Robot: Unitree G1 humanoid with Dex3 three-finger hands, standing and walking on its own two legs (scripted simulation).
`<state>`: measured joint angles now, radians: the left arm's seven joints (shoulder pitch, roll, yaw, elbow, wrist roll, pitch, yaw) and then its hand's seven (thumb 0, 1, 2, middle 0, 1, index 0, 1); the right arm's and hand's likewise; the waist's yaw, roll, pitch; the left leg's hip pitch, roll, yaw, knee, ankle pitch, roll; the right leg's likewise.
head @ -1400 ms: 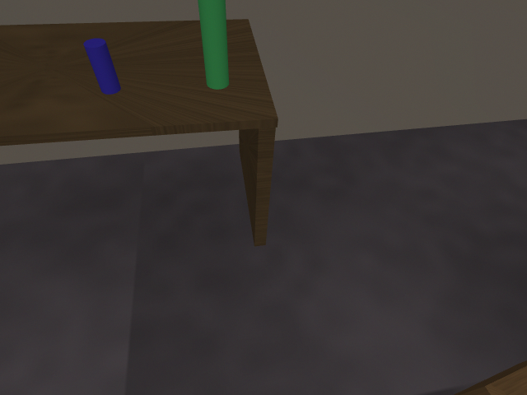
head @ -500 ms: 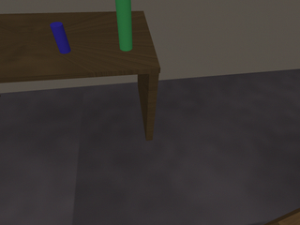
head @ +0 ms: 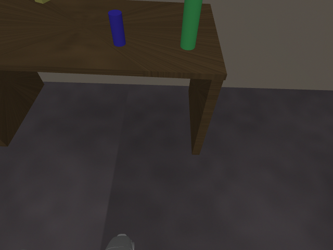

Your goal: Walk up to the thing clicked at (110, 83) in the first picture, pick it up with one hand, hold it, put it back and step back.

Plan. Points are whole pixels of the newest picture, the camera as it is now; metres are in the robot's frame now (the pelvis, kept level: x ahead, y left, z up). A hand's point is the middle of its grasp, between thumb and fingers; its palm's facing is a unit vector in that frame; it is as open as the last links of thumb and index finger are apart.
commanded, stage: walk up
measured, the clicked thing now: (117, 29) +0.96 +0.20 +0.01
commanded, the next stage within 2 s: none
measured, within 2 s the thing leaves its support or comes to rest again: neither
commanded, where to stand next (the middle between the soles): +0.29 +0.24 m, yaw +16 degrees
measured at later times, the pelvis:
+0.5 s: pelvis +0.13 +0.09 -0.01, yaw +13 degrees
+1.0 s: pelvis +0.22 +0.23 -0.01, yaw +20 degrees
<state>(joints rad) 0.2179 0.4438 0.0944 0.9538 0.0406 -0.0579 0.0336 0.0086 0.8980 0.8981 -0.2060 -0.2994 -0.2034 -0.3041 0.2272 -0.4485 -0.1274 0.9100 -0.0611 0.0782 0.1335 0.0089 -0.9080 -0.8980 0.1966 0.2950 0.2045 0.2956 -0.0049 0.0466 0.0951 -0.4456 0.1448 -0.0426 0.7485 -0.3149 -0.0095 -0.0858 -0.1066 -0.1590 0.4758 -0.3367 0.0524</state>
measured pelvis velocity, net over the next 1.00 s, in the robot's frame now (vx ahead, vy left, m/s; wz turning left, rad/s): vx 0.22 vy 0.23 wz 0.34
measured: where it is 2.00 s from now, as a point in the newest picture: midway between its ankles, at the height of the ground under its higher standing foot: (115, 236)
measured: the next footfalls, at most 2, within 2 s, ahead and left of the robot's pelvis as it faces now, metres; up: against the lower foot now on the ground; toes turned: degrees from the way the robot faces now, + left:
left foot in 0.06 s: +0.13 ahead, +0.19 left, +0.00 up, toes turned +5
right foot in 0.34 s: +0.21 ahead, -0.02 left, +0.00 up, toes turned +3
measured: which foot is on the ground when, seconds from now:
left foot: up 0.00-0.04, down 0.06-0.36, up 0.38-0.70, down 0.72-1.00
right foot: down 0.00-0.08, up 0.10-0.32, down 0.34-0.74, up 0.76-1.00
